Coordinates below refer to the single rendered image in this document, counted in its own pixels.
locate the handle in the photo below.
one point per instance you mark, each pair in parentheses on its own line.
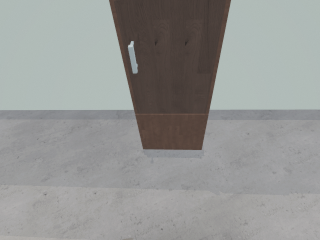
(132,56)

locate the cupboard door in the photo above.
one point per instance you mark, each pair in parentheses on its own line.
(175,46)

